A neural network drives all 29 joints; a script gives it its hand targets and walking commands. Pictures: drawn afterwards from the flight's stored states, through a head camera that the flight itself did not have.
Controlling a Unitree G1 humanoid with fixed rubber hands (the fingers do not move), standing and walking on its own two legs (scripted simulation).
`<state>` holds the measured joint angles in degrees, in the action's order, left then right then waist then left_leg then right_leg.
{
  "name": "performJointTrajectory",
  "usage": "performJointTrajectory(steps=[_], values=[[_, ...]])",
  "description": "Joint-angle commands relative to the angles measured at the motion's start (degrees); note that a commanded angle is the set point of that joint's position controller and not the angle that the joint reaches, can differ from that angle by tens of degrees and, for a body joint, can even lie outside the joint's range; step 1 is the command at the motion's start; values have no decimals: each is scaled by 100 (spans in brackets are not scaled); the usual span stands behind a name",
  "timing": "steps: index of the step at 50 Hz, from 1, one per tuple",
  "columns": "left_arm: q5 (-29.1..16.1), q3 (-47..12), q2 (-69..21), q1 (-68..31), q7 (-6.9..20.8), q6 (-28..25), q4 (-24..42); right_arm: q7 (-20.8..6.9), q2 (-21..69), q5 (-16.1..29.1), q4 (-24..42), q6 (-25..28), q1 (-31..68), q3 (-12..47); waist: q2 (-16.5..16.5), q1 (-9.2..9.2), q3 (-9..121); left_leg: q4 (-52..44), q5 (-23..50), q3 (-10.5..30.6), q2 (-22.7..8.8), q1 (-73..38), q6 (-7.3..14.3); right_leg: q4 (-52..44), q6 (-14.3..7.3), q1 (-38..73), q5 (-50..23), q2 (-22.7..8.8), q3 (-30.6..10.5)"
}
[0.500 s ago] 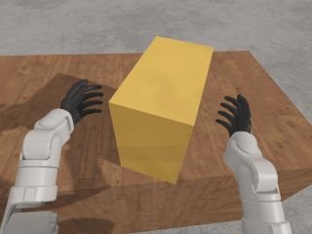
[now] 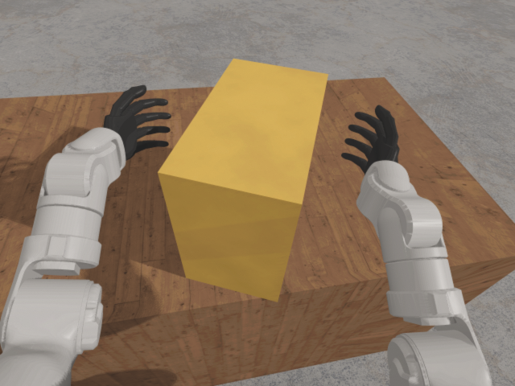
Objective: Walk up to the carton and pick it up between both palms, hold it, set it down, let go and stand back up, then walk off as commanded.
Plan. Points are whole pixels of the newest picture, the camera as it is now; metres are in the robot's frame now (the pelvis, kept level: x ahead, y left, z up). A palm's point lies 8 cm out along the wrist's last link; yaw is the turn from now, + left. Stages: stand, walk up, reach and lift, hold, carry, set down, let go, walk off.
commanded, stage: reach and lift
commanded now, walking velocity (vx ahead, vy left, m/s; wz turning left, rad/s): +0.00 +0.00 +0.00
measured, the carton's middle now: (255, 178) +0.46 -0.01 +0.06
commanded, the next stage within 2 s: none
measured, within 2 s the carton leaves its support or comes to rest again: neither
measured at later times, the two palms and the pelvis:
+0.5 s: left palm (139, 99) +0.48 +0.16 +0.22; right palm (372, 133) +0.40 -0.17 +0.21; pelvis +0.00 +0.00 +0.00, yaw +0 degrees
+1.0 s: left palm (136, 130) +0.48 +0.18 +0.16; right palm (365, 154) +0.41 -0.18 +0.16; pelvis -0.02 +0.00 +0.00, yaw +0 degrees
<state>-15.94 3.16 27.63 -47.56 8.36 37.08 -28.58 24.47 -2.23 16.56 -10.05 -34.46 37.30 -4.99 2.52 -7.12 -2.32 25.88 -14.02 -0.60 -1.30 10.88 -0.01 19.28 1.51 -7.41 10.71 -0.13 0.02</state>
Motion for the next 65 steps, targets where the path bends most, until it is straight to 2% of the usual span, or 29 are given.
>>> performJointTrajectory(steps=[1, 15, 27, 37, 47, 53, 65], values=[[-170, 250, 1733, -3531, -117, -463, 701, -84, -1186, -17, 543, 365, 3356, -380, -687, -566, 3411, -465, 1535, -164, 118, -230, -62, 395, -24, 1556, -3536, 68, -36], [-186, -144, 1607, -4873, -201, -1003, -947, -141, -1264, 7, -829, 768, 4644, -381, -748, -704, 3798, -342, 1786, -94, 150, -444, -108, 445, -21, 1341, -3857, 135, 79], [-254, -697, 1285, -5891, -333, -1944, -2818, -194, -1200, -122, -2354, 1482, 5506, -386, -874, -810, 4309, -199, 1970, -23, 140, -468, -173, 414, -62, 656, -3698, 192, 243], [-309, -1065, 846, -5903, -351, -2760, -3921, -358, -1081, -216, -3291, 2099, 5504, -427, -860, -805, 4279, -158, 2035, -11, 118, -562, -192, 287, -137, 40, -3301, 256, 383], [-315, -1253, 388, -5540, -356, -3533, -4279, -564, -799, -419, -3538, 2615, 5030, -516, -948, -765, 4709, -80, 1968, -3, 79, -462, -118, 276, -149, -511, -2812, 210, 489], [-186, -1235, 107, -5372, -341, -3904, -4221, -659, -603, -563, -3661, 2872, 4698, -552, -1090, -753, 4968, 5, 2062, -10, 66, -428, -137, 280, -132, -743, -2655, 196, 528], [436, -682, -176, -5000, -336, -4339, -3877, -713, -207, -761, -3878, 3446, 3999, -504, -1329, -573, 5638, 323, 2997, -73, 88, -457, -291, 383, -56, -634, -3378, 170, 451]])
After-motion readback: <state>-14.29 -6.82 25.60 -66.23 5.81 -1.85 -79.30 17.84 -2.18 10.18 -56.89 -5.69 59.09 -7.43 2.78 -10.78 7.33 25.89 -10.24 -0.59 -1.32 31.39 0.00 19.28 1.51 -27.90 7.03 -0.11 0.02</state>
